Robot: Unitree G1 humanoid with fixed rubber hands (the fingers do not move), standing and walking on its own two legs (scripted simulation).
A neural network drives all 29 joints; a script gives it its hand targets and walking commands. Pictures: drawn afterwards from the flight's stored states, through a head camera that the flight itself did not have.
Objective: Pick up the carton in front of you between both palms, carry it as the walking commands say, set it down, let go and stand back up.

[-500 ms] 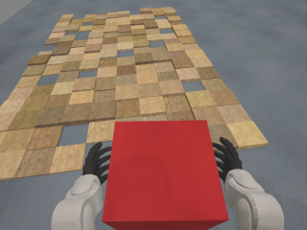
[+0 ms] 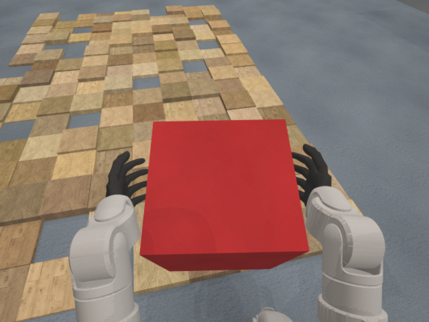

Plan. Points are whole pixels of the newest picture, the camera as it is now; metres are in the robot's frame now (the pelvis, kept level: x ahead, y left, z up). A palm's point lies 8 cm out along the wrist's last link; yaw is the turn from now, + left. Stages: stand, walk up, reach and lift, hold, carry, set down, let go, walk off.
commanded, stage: carry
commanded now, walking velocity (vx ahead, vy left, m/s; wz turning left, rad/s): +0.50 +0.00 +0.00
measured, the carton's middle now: (219, 205) +0.31 -0.01 +0.07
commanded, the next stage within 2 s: none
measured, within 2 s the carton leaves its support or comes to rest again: neither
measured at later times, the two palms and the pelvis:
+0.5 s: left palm (161, 82) +0.68 +0.12 +0.11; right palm (271, 77) +0.71 -0.19 +0.10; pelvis +0.35 -0.04 -0.01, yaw +0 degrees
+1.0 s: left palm (174, 3) +1.06 +0.09 +0.19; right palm (263, 1) +1.05 -0.22 +0.20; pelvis +0.72 -0.05 +0.03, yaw -1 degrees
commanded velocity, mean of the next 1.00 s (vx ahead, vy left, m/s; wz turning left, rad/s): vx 0.50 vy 0.00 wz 0.00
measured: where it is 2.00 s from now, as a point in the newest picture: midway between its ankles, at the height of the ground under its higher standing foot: (214, 143)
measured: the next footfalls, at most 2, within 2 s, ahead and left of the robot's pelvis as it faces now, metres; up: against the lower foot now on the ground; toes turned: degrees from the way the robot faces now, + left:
right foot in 0.12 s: +0.28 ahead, -0.10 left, +0.00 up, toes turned -7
left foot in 0.58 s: +0.63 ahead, +0.05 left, +0.06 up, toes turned +4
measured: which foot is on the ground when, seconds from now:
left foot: down 0.00-0.12, up 0.14-0.56, down 0.58-1.00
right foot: up 0.00-0.10, down 0.12-0.58, up 0.60-1.00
